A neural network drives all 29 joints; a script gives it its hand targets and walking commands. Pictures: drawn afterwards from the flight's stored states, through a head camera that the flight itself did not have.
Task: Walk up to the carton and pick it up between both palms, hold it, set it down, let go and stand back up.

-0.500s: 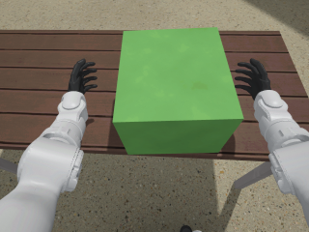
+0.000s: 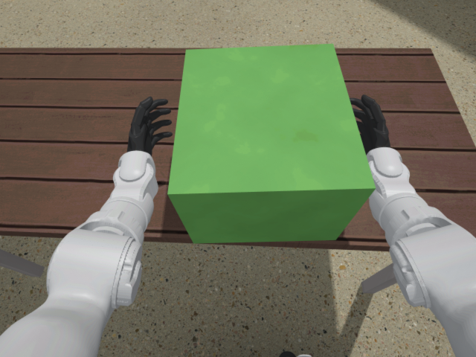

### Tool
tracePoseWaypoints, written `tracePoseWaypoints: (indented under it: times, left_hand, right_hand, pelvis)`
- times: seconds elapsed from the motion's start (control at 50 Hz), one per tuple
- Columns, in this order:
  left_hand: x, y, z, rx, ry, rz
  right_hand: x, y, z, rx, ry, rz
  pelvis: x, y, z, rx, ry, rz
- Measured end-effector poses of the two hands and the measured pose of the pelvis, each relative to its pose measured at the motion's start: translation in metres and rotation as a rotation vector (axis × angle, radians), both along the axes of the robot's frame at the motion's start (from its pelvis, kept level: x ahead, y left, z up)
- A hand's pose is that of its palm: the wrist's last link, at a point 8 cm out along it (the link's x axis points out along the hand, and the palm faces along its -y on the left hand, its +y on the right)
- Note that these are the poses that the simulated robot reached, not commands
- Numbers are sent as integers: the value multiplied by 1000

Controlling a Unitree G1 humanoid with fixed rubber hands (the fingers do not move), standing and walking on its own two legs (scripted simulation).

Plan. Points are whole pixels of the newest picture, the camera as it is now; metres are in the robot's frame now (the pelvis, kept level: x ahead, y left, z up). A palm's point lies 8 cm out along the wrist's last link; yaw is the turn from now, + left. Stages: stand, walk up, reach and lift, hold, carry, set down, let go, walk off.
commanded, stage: reach and lift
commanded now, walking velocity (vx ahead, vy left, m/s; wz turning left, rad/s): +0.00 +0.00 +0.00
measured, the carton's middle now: (261, 145) +0.50 -0.02 +0.01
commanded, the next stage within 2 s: none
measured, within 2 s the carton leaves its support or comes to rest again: leaves its support in 1.98 s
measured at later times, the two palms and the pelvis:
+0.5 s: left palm (150, 147) +0.46 +0.17 +0.07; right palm (371, 141) +0.47 -0.20 +0.06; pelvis +0.00 +0.01 +0.01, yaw -1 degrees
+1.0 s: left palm (150, 149) +0.46 +0.17 +0.07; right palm (374, 145) +0.45 -0.20 +0.07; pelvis +0.02 +0.00 +0.04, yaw +1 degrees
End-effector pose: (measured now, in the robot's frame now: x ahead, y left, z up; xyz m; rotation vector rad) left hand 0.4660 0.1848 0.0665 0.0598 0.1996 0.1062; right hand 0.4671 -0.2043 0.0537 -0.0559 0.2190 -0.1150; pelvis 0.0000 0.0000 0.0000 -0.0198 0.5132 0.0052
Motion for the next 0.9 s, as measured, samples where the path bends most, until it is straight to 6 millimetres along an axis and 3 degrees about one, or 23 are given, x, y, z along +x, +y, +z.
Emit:
tracePoseWaypoints:
  times: [0.16, 0.32, 0.62, 0.9]
  left_hand:
    - [-7, -15, 6, -11, 19, -25]
    - [-7, -15, 4, -3, 37, -5]
    - [-1, -15, 0, 0, 50, 2]
    - [-9, -14, 1, -51, -31, -15]
  right_hand:
    - [-10, 8, 10, 7, 29, -9]
    - [-10, 7, 11, 5, 48, -5]
    - [1, 8, 8, 32, 44, 0]
    - [-10, 9, 15, -39, -39, 9]
  pelvis:
    - [-9, 11, 1, -5, -23, -9]
    - [-13, 13, 3, -4, -16, -13]
    - [5, 5, 15, 3, -32, -10]
    - [17, 0, 33, 11, -132, 18]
